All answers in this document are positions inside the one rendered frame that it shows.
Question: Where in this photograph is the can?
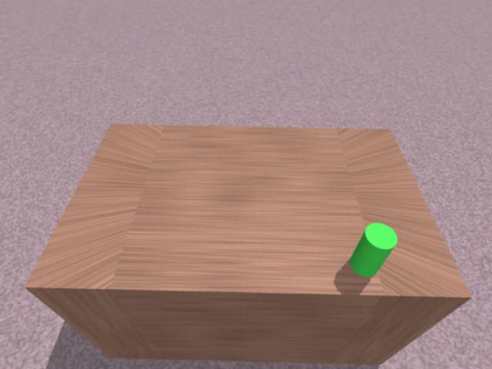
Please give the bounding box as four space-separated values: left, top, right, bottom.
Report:
350 223 397 277

